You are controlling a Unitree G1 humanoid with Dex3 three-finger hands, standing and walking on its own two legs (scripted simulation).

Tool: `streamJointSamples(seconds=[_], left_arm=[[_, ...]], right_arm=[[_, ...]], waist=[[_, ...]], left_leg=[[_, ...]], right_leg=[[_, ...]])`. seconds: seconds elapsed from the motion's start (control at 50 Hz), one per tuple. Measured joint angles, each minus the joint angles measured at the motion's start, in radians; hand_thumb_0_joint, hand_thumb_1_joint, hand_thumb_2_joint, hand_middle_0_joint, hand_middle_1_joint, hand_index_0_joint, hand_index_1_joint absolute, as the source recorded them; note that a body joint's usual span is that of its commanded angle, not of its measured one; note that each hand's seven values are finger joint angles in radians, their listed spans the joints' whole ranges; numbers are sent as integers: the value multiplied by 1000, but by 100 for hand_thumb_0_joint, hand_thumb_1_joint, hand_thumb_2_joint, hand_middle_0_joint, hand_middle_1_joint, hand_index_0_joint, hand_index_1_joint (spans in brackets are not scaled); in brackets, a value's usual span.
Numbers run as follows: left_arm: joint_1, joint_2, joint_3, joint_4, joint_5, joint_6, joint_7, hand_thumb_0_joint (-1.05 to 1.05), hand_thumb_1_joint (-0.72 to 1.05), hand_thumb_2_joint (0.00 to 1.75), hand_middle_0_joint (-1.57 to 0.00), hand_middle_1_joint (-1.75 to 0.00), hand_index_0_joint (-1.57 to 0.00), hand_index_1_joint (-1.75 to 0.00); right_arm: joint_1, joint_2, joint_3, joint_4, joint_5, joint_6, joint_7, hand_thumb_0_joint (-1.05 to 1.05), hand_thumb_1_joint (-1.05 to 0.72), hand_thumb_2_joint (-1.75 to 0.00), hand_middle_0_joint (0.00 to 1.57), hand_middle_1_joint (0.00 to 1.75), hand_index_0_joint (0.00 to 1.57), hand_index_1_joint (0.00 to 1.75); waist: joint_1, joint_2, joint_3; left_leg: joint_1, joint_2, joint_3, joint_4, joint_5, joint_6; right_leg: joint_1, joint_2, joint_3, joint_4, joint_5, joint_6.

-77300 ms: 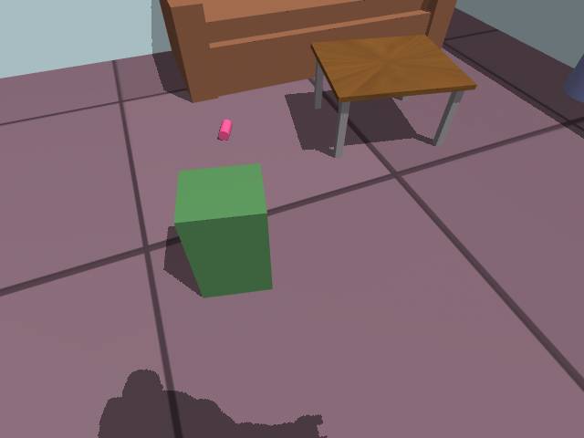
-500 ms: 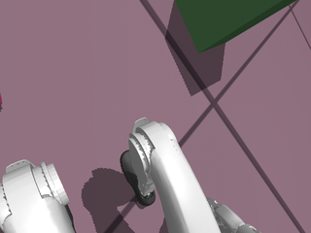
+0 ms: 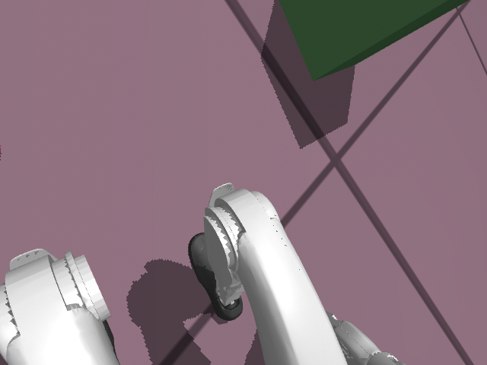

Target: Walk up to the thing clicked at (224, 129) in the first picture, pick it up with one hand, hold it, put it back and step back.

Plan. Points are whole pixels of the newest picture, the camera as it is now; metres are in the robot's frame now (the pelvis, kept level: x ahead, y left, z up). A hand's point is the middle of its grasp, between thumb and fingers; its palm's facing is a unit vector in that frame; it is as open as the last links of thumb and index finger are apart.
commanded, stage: open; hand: left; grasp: from above
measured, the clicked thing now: out of the picture +0.49 +0.29 -0.28
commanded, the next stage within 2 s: withdraw in 0.20 s
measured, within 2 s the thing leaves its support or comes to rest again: neither
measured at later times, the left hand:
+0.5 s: hand out of the picture +0.49 +0.30 -0.22, palm faces -0.37 -0.07 -0.93, open 13.2 cm
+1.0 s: hand out of the picture +0.46 +0.30 -0.07, palm faces -0.54 -0.16 -0.83, open 13.3 cm
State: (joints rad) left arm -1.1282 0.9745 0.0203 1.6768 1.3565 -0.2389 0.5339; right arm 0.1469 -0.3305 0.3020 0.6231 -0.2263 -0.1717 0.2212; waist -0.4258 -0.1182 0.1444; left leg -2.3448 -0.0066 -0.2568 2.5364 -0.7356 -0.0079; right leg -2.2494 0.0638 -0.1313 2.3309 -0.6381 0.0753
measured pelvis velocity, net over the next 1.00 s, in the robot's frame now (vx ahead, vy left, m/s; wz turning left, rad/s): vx -0.01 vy -0.02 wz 0.13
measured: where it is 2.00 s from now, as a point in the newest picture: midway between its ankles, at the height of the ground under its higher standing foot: (167, 327)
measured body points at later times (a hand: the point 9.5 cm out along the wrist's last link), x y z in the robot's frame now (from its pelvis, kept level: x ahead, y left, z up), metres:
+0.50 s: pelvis +0.00 +0.00 +0.00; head +0.27 +0.13 +0.33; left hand +0.51 +0.30 -0.17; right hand +0.03 -0.25 -0.05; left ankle +0.06 +0.12 -0.28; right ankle +0.12 -0.13 -0.28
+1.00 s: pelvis -0.01 -0.02 +0.06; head +0.22 +0.06 +0.44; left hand +0.49 +0.30 -0.02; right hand +0.08 -0.29 -0.04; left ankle +0.06 +0.12 -0.28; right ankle +0.12 -0.13 -0.28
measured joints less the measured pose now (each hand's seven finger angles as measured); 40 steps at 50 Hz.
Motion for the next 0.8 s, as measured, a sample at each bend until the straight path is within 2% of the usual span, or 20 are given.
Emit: streamJointSamples(seconds=[0.2,0.38,0.46,0.52,0.6,0.66,0.72,0.8], left_arm=[[-4,8,3,16,-7,-9,-13,0,-27,81,-26,-84,-27,-82],[3,19,14,-6,17,-27,-4,0,-32,85,-22,-90,-23,-88],[13,13,38,-57,25,-14,6,0,-34,87,-21,-90,-22,-89],[20,-14,41,-113,9,19,14,0,-36,87,-21,-90,-22,-89],[37,-77,57,-191,-40,95,12,0,-37,88,-20,-90,-21,-88],[44,-127,50,-241,-96,173,-17,0,-38,89,-20,-90,-20,-89],[39,-169,29,-277,-163,249,-78,0,-39,90,-19,-89,-20,-89],[15,-216,-26,-291,-252,318,-214,0,-40,90,-20,-88,-19,-88]], right_arm=[[-6,-11,5,-15,2,4,-7,0,-91,-90,20,30,20,30],[6,-12,12,-15,-1,6,-16,0,-91,-90,20,30,20,30],[23,-10,-3,-12,-3,2,-12,0,-91,-90,20,30,20,30],[41,-4,-27,0,2,1,-1,0,-91,-90,20,30,20,30],[67,7,-71,19,19,12,24,0,-91,-90,20,30,20,30],[73,14,-101,31,45,36,37,0,-91,-90,20,30,20,30],[61,23,-133,43,74,68,41,0,-91,-90,20,30,20,30],[43,29,-170,43,107,115,26,0,-91,-90,20,30,20,30]], waist=[[-3,0,14],[-2,-9,18],[4,-3,3],[17,13,-29],[44,55,-103],[70,94,-162],[97,127,-201],[128,156,-229]], left_leg=[[-1,-1,1,-2,18,2],[-1,0,-2,-2,22,-1],[-3,0,0,-5,16,-4],[-7,2,7,-12,11,-6],[-16,4,21,-34,2,-10],[-15,8,39,-61,-1,-7],[7,13,65,-99,0,-1],[55,13,100,-160,12,1]], right_leg=[[2,0,0,-3,14,-4],[-1,1,-3,-3,21,-7],[-6,0,-1,-2,16,-9],[-15,-3,4,-4,11,-11],[-32,-8,14,-12,0,-18],[-37,-11,28,-27,-7,-13],[-23,-15,48,-49,-13,-10],[16,-25,74,-86,-14,-18]])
